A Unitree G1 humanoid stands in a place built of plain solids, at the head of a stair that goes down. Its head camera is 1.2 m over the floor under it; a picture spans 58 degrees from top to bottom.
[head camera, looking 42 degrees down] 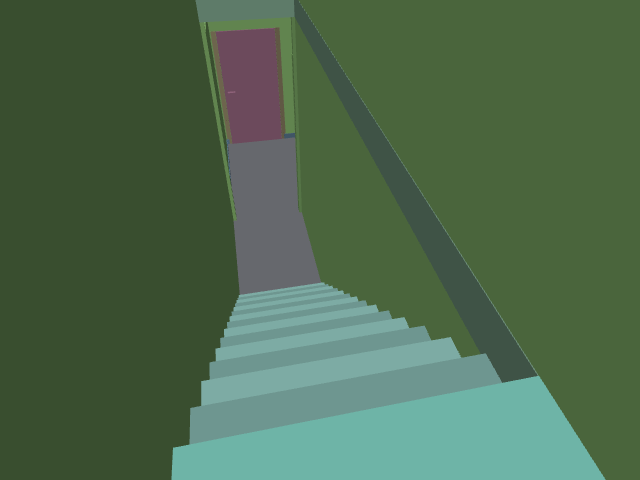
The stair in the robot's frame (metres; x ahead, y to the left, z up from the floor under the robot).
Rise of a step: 0.21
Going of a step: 0.22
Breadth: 1.19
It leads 11 degrees to the left of straight ahead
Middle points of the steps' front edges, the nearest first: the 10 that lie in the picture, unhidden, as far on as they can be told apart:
0.60 -0.14 0.00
0.82 -0.09 -0.21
1.04 -0.05 -0.42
1.26 0.00 -0.63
1.48 0.04 -0.84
1.70 0.08 -1.05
1.92 0.13 -1.26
2.14 0.17 -1.47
2.36 0.22 -1.68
2.58 0.26 -1.89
